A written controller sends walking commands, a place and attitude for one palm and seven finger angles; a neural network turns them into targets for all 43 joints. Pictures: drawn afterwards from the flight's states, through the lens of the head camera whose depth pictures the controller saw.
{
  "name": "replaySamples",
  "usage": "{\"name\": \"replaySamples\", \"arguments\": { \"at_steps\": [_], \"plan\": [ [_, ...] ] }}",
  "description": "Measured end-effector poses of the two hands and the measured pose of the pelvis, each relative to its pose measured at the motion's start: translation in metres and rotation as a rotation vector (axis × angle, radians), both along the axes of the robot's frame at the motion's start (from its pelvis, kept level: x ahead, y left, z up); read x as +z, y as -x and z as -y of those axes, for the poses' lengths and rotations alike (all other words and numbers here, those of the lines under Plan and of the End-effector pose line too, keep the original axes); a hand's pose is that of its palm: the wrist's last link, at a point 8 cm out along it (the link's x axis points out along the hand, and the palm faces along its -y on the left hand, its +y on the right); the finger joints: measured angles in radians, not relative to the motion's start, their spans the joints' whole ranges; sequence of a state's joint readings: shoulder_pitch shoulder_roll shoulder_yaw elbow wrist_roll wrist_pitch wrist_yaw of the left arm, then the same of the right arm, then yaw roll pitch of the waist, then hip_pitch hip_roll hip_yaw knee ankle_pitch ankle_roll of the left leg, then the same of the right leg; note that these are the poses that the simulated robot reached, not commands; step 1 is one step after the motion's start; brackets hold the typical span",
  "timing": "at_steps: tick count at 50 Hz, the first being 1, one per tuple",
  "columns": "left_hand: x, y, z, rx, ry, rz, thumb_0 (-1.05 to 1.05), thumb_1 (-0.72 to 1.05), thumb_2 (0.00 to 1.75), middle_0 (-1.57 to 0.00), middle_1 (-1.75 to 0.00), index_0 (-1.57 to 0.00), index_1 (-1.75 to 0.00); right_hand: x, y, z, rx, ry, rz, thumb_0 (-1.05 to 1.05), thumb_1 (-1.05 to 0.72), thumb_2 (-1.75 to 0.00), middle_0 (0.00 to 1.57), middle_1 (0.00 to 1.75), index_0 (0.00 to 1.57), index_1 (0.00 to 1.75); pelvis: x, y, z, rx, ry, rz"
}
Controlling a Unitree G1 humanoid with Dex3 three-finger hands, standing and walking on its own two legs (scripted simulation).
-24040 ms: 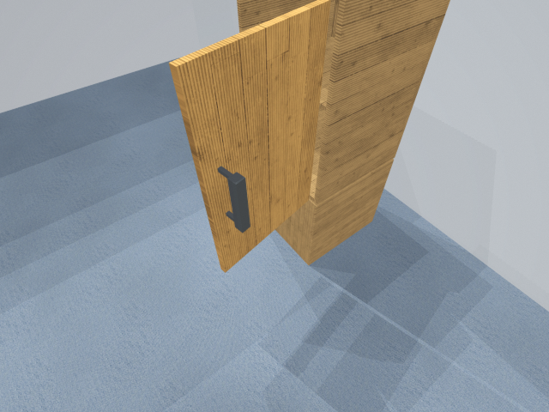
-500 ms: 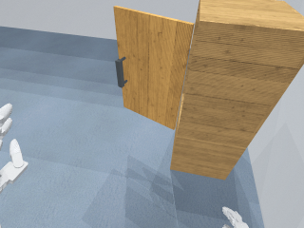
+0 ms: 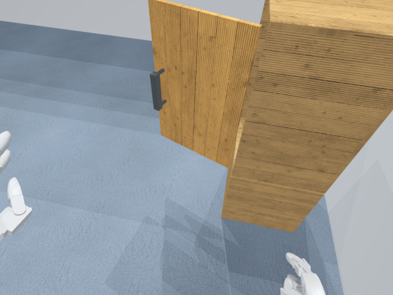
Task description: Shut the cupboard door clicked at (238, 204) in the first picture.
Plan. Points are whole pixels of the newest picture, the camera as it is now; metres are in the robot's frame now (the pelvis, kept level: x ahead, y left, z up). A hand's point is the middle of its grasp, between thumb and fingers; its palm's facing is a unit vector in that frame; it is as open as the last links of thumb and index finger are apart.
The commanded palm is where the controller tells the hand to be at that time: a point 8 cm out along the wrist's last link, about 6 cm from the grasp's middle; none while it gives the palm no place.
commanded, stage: stop stepping back and stand still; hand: left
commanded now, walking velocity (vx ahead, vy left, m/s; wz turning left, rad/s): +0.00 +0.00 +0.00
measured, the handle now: (159, 89) +0.84 +0.18 -0.05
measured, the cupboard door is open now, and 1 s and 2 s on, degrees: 70 70 70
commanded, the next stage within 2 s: let the arm hang, fingers relaxed in 0.14 s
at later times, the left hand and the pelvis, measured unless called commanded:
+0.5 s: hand out of the picture +0.06 +0.18 -0.16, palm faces +0.00 -0.99 -0.15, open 7.4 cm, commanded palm none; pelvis -0.03 +0.02 -0.01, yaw +2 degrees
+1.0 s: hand out of the picture -0.12 +0.18 -0.17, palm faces +0.07 -0.98 -0.19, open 7.3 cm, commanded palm none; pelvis -0.04 +0.02 +0.00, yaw +1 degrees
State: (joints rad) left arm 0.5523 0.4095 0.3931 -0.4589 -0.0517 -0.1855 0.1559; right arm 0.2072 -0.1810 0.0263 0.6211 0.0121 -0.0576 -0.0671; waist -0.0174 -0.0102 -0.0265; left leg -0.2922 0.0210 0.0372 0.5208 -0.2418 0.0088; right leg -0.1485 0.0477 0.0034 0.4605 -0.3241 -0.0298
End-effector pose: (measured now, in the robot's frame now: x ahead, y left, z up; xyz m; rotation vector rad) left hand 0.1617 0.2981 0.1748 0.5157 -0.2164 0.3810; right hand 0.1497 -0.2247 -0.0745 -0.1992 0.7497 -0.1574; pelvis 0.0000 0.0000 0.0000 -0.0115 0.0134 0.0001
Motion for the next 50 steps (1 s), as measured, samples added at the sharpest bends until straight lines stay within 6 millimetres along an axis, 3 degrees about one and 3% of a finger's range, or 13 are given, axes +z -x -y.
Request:
{"name": "replaySamples", "arguments": {
  "at_steps": [11,13,15,17,19,23,25,26,29,33,39,44,50],
  "plan": [
    [0.004,0.006,-0.008,0.019,0.006,0.016,0.01,0.89,0.89,-0.21,-0.30,-0.21,-0.30,0.008,-0.004,0.003,-0.007,0.022,0.019,0.01,-0.90,-0.90,0.20,0.30,0.20,0.30,0.001,0.001,-0.003,0.005,0.001,0.005],
    [-0.004,0.006,-0.010,0.014,0.011,-0.011,0.01,0.89,0.89,-0.21,-0.30,-0.21,-0.30,0.006,-0.002,0.004,0.010,0.015,0.022,0.01,-0.90,-0.90,0.20,0.30,0.20,0.30,0.001,0.004,-0.005,0.011,0.005,0.003],
    [-0.045,-0.002,-0.014,0.009,0.060,-0.181,0.00,0.90,0.90,-0.20,-0.30,-0.20,-0.30,-0.005,0.000,0.006,0.060,0.009,0.000,0.01,-0.90,-0.90,0.20,0.30,0.20,0.30,-0.002,0.010,-0.010,0.022,0.008,0.000],
    [-0.106,-0.002,-0.014,0.028,0.163,-0.422,0.00,0.90,0.90,-0.20,-0.30,-0.20,-0.30,-0.017,0.007,0.009,0.077,0.011,-0.048,0.01,-0.90,-0.90,0.20,0.30,0.20,0.30,-0.005,0.016,-0.014,0.028,0.008,0.001],
    [-0.172,0.011,-0.005,0.049,0.274,-0.673,0.00,0.90,0.90,-0.20,-0.30,-0.20,-0.30,-0.027,0.019,0.011,0.068,0.013,-0.099,0.01,-0.90,-0.90,0.20,0.30,0.20,0.30,-0.007,0.020,-0.016,0.032,0.005,0.007],
    [-0.277,0.074,0.039,0.052,0.469,-1.109,0.01,0.91,0.90,-0.19,-0.30,-0.19,-0.30,-0.038,0.060,0.009,0.033,0.025,-0.230,0.01,-0.90,-0.90,0.20,0.30,0.20,0.30,-0.008,0.027,-0.017,0.033,-0.001,0.027],
    [-0.308,0.114,0.064,0.046,0.555,-1.278,0.01,0.91,0.89,-0.19,-0.30,-0.19,-0.30,-0.041,0.087,0.007,0.016,0.032,-0.318,0.01,-0.90,-0.90,0.20,0.30,0.20,0.30,-0.007,0.030,-0.016,0.033,0.000,0.035],
    [-0.316,0.130,0.065,0.099,0.602,-1.299,-0.01,0.95,0.89,-0.20,-0.30,-0.20,-0.30,-0.042,0.101,0.006,0.010,0.036,-0.366,0.01,-0.90,-0.90,0.20,0.30,0.20,0.30,-0.006,0.031,-0.015,0.038,0.003,0.036],
    [-0.327,0.172,0.057,0.178,0.635,-1.392,-0.03,1.01,0.89,-0.21,-0.30,-0.21,-0.30,-0.047,0.142,0.001,-0.008,0.036,-0.511,0.01,-0.90,-0.90,0.20,0.30,0.20,0.30,-0.003,0.034,-0.013,0.046,0.009,0.035],
    [-0.326,0.227,0.050,0.248,0.638,-1.535,-0.02,1.00,0.89,-0.20,-0.30,-0.20,-0.30,-0.052,0.184,-0.006,-0.048,0.010,-0.640,0.01,-0.90,-0.90,0.20,0.30,0.20,0.30,0.001,0.037,-0.015,0.045,0.012,0.032],
    [-0.312,0.285,0.047,0.331,0.623,-1.683,-0.01,0.95,0.89,-0.20,-0.30,-0.20,-0.30,-0.061,0.216,-0.017,-0.091,-0.046,-0.711,0.01,-0.90,-0.90,0.20,0.30,0.20,0.30,0.003,0.041,-0.018,0.032,0.007,0.033],
    [-0.308,0.298,0.053,0.351,0.624,-1.708,0.00,0.93,0.89,-0.20,-0.30,-0.20,-0.30,-0.067,0.220,-0.025,-0.101,-0.079,-0.709,0.01,-0.90,-0.90,0.20,0.30,0.20,0.30,0.004,0.042,-0.019,0.024,0.003,0.036],
    [-0.313,0.281,0.067,0.312,0.640,-1.655,0.00,0.92,0.89,-0.20,-0.30,-0.20,-0.30,-0.071,0.212,-0.028,-0.098,-0.100,-0.672,0.01,-0.90,-0.90,0.20,0.30,0.20,0.30,0.003,0.042,-0.016,0.022,-0.002,0.040]
  ]
}}
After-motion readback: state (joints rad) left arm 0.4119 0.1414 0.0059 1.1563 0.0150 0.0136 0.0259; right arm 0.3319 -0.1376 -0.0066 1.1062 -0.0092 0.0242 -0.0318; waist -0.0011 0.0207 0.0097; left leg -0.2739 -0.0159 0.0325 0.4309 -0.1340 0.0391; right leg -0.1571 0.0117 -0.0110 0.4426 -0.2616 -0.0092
